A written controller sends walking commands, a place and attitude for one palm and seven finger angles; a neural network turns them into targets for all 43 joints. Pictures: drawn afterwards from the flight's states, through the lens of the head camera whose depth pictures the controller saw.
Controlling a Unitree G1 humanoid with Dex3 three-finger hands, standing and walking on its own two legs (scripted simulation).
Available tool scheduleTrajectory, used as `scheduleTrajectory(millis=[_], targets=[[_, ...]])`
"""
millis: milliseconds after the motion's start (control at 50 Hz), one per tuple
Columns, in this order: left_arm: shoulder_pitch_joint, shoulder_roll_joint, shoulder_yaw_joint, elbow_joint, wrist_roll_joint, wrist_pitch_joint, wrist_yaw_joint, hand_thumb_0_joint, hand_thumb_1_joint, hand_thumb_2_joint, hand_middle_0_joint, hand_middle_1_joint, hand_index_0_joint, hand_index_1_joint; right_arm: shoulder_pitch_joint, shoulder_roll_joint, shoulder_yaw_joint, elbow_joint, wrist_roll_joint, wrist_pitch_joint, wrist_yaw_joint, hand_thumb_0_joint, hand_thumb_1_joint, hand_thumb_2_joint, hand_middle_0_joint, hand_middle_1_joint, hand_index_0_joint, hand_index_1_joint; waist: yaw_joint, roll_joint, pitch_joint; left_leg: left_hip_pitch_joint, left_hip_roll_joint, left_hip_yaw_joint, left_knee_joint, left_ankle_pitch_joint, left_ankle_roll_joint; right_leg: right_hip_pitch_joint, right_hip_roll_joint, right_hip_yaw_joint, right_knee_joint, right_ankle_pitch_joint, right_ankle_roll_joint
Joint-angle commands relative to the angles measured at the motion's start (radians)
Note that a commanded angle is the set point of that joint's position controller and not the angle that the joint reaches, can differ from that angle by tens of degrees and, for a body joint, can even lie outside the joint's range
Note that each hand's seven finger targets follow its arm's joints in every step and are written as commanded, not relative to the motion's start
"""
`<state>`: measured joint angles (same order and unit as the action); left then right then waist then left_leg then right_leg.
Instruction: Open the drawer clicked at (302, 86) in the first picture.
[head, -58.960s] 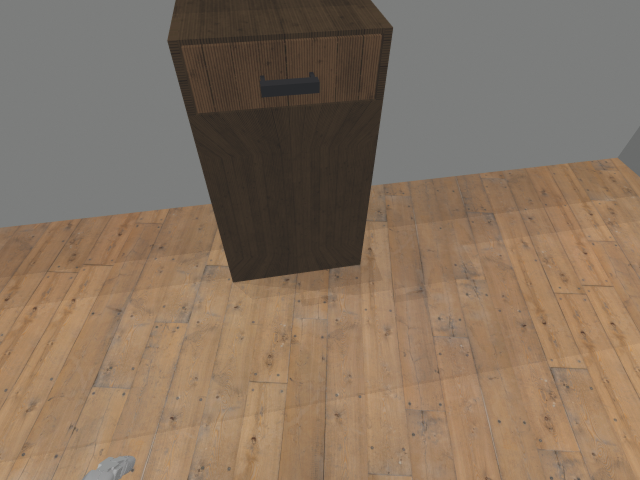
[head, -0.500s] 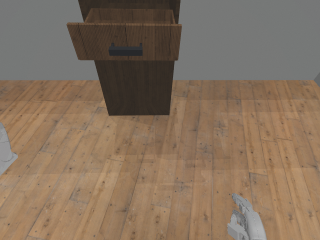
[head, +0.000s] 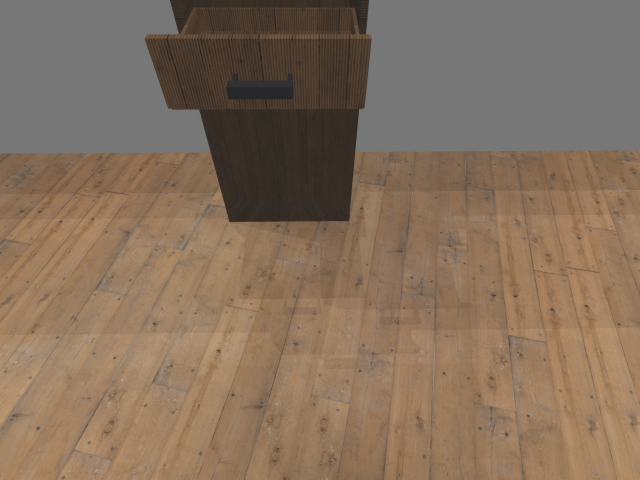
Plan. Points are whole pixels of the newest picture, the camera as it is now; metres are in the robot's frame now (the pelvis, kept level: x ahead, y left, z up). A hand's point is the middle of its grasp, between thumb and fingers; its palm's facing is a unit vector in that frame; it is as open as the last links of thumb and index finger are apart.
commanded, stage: let the arm hang, fingers relaxed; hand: left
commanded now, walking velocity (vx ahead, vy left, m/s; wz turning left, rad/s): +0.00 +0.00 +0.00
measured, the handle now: (261, 84) +0.86 +0.15 +0.04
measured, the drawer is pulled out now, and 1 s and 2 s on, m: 0.29 0.29 0.29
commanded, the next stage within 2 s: look to check the result in 0.76 s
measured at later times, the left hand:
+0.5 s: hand out of the picture +0.08 +0.27 -0.13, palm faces -0.03 -0.92 -0.39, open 7.4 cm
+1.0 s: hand out of the picture +0.10 +0.24 -0.14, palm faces -0.07 -0.94 -0.33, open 7.4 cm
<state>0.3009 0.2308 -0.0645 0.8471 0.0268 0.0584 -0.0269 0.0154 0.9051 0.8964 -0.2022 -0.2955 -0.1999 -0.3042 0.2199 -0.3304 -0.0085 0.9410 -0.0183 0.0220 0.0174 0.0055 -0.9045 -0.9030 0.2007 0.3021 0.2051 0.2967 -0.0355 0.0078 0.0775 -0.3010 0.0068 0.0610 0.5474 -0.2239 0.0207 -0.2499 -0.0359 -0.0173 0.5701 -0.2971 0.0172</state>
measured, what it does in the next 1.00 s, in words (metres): stands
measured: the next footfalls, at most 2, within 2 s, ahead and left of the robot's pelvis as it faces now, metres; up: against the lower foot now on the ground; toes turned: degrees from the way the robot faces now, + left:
none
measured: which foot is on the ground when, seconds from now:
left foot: down 0.00-1.00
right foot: down 0.00-1.00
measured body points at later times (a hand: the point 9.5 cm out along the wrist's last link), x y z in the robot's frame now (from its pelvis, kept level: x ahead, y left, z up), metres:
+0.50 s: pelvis +0.01 +0.00 +0.02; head +0.02 -0.01 +0.46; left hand +0.08 +0.32 -0.10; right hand +0.09 -0.28 -0.13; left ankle +0.05 +0.11 -0.73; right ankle +0.01 -0.13 -0.73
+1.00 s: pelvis +0.03 +0.00 +0.02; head +0.06 +0.00 +0.47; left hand +0.11 +0.29 -0.12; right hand +0.09 -0.31 -0.12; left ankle +0.05 +0.11 -0.73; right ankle +0.01 -0.13 -0.73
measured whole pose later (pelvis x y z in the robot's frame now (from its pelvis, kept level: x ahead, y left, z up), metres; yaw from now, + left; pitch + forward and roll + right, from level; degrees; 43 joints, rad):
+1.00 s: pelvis +0.03 +0.00 +0.02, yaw +0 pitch -1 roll +0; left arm 0.12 0.34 0.00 1.11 0.02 -0.01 0.00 0.01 0.90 0.90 -0.20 -0.30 -0.20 -0.30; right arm 0.10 -0.35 -0.01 1.13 -0.01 0.00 0.01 0.00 -0.90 -0.90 0.20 0.30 0.21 0.30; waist -0.02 -0.01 0.08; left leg -0.13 0.00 0.06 0.28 -0.13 0.01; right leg -0.07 -0.03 -0.03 0.28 -0.19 0.02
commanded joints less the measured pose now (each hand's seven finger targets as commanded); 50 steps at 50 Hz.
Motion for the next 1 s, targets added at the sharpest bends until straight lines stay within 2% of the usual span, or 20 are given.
scheduleTrajectory(millis=[0, 20, 60, 100, 140, 200, 300, 380, 420, 480, 600, 620, 660, 760, 820, 980], targets=[[-0.075, 0.289, 0.104, 0.000, -0.013, -0.074, 0.033, 0.000, 0.900, 0.900, -0.200, -0.300, -0.200, -0.300, -0.076, -0.159, -0.040, -0.031, 0.003, -0.028, -0.019, 0.000, -0.900, -0.900, 0.200, 0.300, 0.200, 0.300, 0.023, 0.078, -0.100, 0.095, 0.084, -0.139, -0.183, -0.060, 0.013, 0.000, -0.071, 0.130, -0.225, -0.065, -0.073], [-0.073, 0.291, 0.105, 0.025, -0.013, -0.075, 0.034, 0.000, 0.900, 0.900, -0.200, -0.300, -0.200, -0.300, -0.072, -0.159, -0.042, -0.018, 0.006, -0.026, -0.021, 0.000, -0.900, -0.900, 0.200, 0.300, 0.200, 0.300, 0.022, 0.046, -0.095, 0.113, 0.086, -0.138, -0.188, -0.058, 0.013, -0.006, -0.071, 0.126, -0.241, -0.065, -0.074], [-0.076, 0.278, 0.104, 0.075, -0.014, -0.077, 0.035, 0.000, 0.900, 0.900, -0.200, -0.300, -0.200, -0.300, -0.048, -0.150, -0.041, 0.020, 0.007, -0.028, -0.026, 0.000, -0.900, -0.900, 0.200, 0.300, 0.200, 0.300, 0.017, 0.042, -0.118, 0.145, 0.091, -0.131, -0.191, -0.017, 0.011, 0.014, -0.077, 0.119, -0.255, -0.026, -0.074], [-0.076, 0.274, 0.104, 0.118, -0.016, -0.078, 0.036, 0.000, 0.900, 0.900, -0.200, -0.300, -0.200, -0.300, -0.046, -0.150, -0.043, 0.050, 0.008, -0.030, -0.031, 0.000, -0.900, -0.900, 0.200, 0.300, 0.200, 0.300, 0.019, 0.067, -0.116, 0.158, 0.096, -0.133, -0.202, 0.003, 0.012, 0.023, -0.077, 0.114, -0.264, -0.001, -0.074], [-0.087, 0.273, 0.105, 0.149, -0.015, -0.078, 0.038, 0.000, 0.900, 0.900, -0.200, -0.300, -0.200, -0.300, -0.046, -0.151, -0.044, 0.070, 0.009, -0.028, -0.034, 0.000, -0.900, -0.900, 0.200, 0.300, 0.200, 0.300, 0.017, 0.042, -0.086, 0.160, 0.103, -0.133, -0.209, 0.022, 0.012, 0.020, -0.078, 0.105, -0.281, 0.014, -0.072], [-0.099, 0.276, 0.105, 0.185, -0.016, -0.075, 0.038, 0.000, 0.900, 0.900, -0.200, -0.300, -0.200, -0.300, -0.054, -0.159, -0.046, 0.096, 0.007, -0.024, -0.035, 0.000, -0.900, -0.900, 0.200, 0.300, 0.200, 0.300, 0.019, 0.038, -0.045, 0.148, 0.106, -0.141, -0.239, -0.015, 0.011, 0.009, -0.076, 0.097, -0.299, -0.024, -0.069], [-0.132, 0.300, 0.106, 0.210, -0.014, -0.074, 0.037, 0.000, 0.900, 0.900, -0.200, -0.300, -0.200, -0.300, -0.082, -0.178, -0.048, 0.116, 0.005, -0.022, -0.030, 0.000, -0.900, -0.900, 0.200, 0.300, 0.200, 0.300, 0.022, 0.014, -0.042, 0.154, 0.111, -0.149, -0.271, -0.021, 0.011, 0.026, -0.078, 0.088, -0.309, -0.022, -0.060], [-0.160, 0.316, 0.107, 0.214, -0.012, -0.079, 0.037, 0.000, 0.900, 0.900, -0.200, -0.300, -0.200, -0.300, -0.112, -0.193, -0.046, 0.122, 0.004, -0.026, -0.025, 0.000, -0.900, -0.900, 0.200, 0.300, 0.200, 0.300, 0.025, 0.001, -0.062, 0.169, 0.117, -0.155, -0.288, 0.026, 0.010, 0.053, -0.084, 0.082, -0.308, 0.024, -0.052], [-0.172, 0.325, 0.108, 0.208, -0.011, -0.082, 0.038, 0.000, 0.900, 0.900, -0.200, -0.300, -0.200, -0.300, -0.124, -0.197, -0.047, 0.121, 0.007, -0.027, -0.022, 0.000, -0.900, -0.900, 0.200, 0.300, 0.200, 0.300, 0.026, -0.026, -0.059, 0.179, 0.115, -0.153, -0.289, 0.062, 0.011, 0.055, -0.085, 0.082, -0.314, 0.044, -0.048], [-0.195, 0.330, 0.105, 0.205, -0.010, -0.086, 0.039, 0.000, 0.900, 0.900, -0.200, -0.300, -0.200, -0.300, -0.142, -0.203, -0.044, 0.126, 0.004, -0.031, -0.020, 0.000, -0.900, -0.900, 0.200, 0.300, 0.200, 0.300, 0.023, -0.013, -0.071, 0.192, 0.118, -0.152, -0.292, 0.108, 0.010, 0.073, -0.091, 0.083, -0.316, 0.084, -0.043], [-0.219, 0.336, 0.106, 0.195, -0.011, -0.095, 0.041, 0.000, 0.900, 0.900, -0.200, -0.300, -0.200, -0.300, -0.160, -0.209, -0.041, 0.127, 0.005, -0.039, -0.018, 0.000, -0.900, -0.900, 0.200, 0.300, 0.200, 0.300, 0.022, -0.030, -0.107, 0.224, 0.121, -0.142, -0.287, 0.218, 0.009, 0.116, -0.099, 0.082, -0.314, 0.197, -0.041], [-0.218, 0.336, 0.107, 0.192, -0.010, -0.096, 0.042, 0.000, 0.900, 0.900, -0.200, -0.300, -0.200, -0.300, -0.165, -0.208, -0.042, 0.126, 0.007, -0.039, -0.018, 0.000, -0.900, -0.900, 0.200, 0.300, 0.200, 0.300, 0.023, -0.011, -0.097, 0.224, 0.119, -0.139, -0.285, 0.225, 0.010, 0.113, -0.098, 0.085, -0.315, 0.204, -0.042], [-0.225, 0.336, 0.106, 0.194, -0.010, -0.095, 0.041, 0.000, 0.900, 0.900, -0.200, -0.300, -0.200, -0.300, -0.169, -0.208, -0.040, 0.130, 0.005, -0.039, -0.018, 0.000, -0.900, -0.900, 0.200, 0.300, 0.200, 0.300, 0.022, -0.009, -0.087, 0.221, 0.119, -0.138, -0.293, 0.213, 0.007, 0.113, -0.100, 0.083, -0.322, 0.192, -0.041], [-0.224, 0.334, 0.108, 0.195, -0.011, -0.097, 0.042, 0.000, 0.900, 0.900, -0.200, -0.300, -0.200, -0.300, -0.170, -0.210, -0.039, 0.131, 0.005, -0.041, -0.021, 0.000, -0.900, -0.900, 0.200, 0.300, 0.200, 0.300, 0.021, -0.012, -0.113, 0.242, 0.121, -0.134, -0.289, 0.235, 0.006, 0.135, -0.103, 0.082, -0.328, 0.220, -0.043], [-0.219, 0.333, 0.109, 0.194, -0.012, -0.097, 0.042, 0.000, 0.900, 0.900, -0.200, -0.300, -0.200, -0.300, -0.173, -0.211, -0.038, 0.130, 0.008, -0.040, -0.022, 0.000, -0.900, -0.900, 0.200, 0.300, 0.200, 0.300, 0.022, 0.004, -0.098, 0.240, 0.119, -0.132, -0.291, 0.223, 0.005, 0.127, -0.102, 0.086, -0.338, 0.205, -0.046], [-0.213, 0.328, 0.107, 0.207, -0.014, -0.095, 0.043, 0.000, 0.900, 0.900, -0.200, -0.300, -0.200, -0.300, -0.167, -0.214, -0.036, 0.133, 0.008, -0.041, -0.027, 0.000, -0.900, -0.900, 0.200, 0.300, 0.200, 0.300, 0.020, 0.013, -0.126, 0.266, 0.124, -0.125, -0.287, 0.249, 0.002, 0.149, -0.104, 0.085, -0.339, 0.240, -0.047]])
